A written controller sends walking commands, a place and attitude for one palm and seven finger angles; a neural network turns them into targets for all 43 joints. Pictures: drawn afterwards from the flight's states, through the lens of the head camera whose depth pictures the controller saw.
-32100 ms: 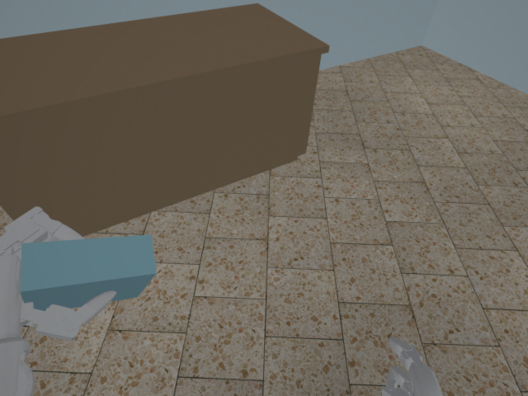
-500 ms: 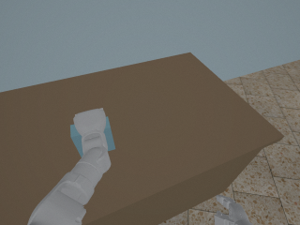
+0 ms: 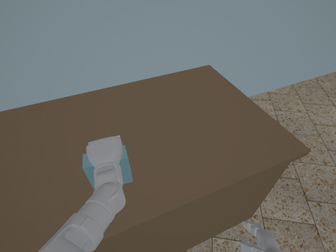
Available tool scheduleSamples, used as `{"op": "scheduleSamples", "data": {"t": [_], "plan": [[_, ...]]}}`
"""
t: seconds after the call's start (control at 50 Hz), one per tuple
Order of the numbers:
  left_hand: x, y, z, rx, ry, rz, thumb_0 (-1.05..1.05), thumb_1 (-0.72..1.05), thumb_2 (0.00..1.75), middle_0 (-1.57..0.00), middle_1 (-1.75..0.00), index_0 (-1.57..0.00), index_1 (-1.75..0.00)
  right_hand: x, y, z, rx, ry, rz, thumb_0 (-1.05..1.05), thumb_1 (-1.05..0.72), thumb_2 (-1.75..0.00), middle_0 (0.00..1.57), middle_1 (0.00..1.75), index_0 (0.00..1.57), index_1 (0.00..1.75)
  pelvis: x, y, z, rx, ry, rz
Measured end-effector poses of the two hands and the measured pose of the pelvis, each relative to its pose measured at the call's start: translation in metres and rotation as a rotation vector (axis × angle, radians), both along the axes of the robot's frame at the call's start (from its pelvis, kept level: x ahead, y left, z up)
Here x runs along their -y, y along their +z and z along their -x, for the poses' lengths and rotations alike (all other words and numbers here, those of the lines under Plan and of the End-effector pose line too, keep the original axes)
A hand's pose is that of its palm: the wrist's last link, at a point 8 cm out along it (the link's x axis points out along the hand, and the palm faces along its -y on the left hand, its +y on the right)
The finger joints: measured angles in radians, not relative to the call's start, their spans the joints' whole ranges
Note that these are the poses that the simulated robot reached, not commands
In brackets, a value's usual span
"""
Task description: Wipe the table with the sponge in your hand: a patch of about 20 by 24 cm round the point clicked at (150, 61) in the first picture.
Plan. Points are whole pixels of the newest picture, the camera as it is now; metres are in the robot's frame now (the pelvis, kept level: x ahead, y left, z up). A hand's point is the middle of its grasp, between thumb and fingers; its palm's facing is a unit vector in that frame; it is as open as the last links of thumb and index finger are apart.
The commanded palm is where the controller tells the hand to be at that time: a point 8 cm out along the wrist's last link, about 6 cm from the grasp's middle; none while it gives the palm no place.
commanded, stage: wipe back along the third lane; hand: left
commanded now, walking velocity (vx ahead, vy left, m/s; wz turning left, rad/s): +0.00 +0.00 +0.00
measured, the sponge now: (110, 172) +0.33 +0.21 -0.02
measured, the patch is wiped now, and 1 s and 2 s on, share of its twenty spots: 1.00 1.00 1.00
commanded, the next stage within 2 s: slide back across to the middle lane in 1.18 s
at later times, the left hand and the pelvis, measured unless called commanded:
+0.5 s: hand (115, 173) +0.31 +0.18 +0.02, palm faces -0.02 -0.04 -1.00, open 9.4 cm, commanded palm +0.26 +0.15 +0.05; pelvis +0.00 -0.02 +0.00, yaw +0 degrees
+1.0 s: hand (115, 174) +0.31 +0.18 +0.01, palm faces -0.02 -0.05 -1.00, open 9.4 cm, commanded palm +0.26 +0.15 +0.04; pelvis -0.01 -0.03 +0.00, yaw +0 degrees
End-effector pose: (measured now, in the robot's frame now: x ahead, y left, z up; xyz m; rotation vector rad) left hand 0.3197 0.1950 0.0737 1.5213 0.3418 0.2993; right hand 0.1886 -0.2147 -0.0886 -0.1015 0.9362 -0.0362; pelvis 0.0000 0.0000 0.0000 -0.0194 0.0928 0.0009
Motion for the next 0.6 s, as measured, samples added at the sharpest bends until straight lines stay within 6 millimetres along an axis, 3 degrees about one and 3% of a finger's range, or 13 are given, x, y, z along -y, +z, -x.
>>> {"op": "scheduleSamples", "data": {"t": [0.24, 0.6], "plan": [[0.011, 0.000, 0.016, -0.006, 0.012, 0.008, 0.02, -0.43, 1.08, -0.74, -1.48, -0.76, -1.49, 0.016, 0.003, 0.001, 0.040, -0.010, -0.005, 0.01, -0.91, -0.90, 0.20, 0.30, 0.20, 0.30, 0.012, 0.001, 0.006, 0.019, -0.004, -0.011], [0.023, -0.003, 0.030, -0.011, 0.017, 0.021, 0.03, -0.43, 1.07, -0.74, -1.48, -0.76, -1.49, 0.020, 0.017, -0.035, 0.126, 0.033, -0.024, 0.01, -0.91, -0.90, 0.20, 0.30, 0.20, 0.30, 0.026, 0.000, 0.001, 0.028, -0.004, -0.020]]}}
